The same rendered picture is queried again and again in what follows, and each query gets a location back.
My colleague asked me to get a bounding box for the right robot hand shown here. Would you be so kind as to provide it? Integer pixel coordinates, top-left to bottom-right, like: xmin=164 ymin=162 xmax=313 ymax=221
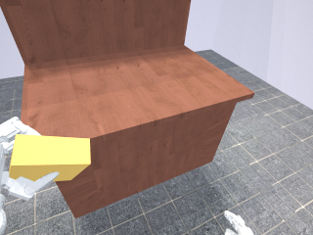
xmin=224 ymin=211 xmax=254 ymax=235

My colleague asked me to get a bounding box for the left robot hand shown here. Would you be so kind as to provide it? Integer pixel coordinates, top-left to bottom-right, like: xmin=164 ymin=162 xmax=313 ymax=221
xmin=0 ymin=117 xmax=59 ymax=201

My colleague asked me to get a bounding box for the sponge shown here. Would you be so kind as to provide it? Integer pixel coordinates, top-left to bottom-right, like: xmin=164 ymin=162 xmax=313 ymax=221
xmin=9 ymin=134 xmax=91 ymax=182

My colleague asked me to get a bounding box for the table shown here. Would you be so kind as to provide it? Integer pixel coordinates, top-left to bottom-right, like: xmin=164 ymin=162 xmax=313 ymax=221
xmin=0 ymin=0 xmax=255 ymax=218

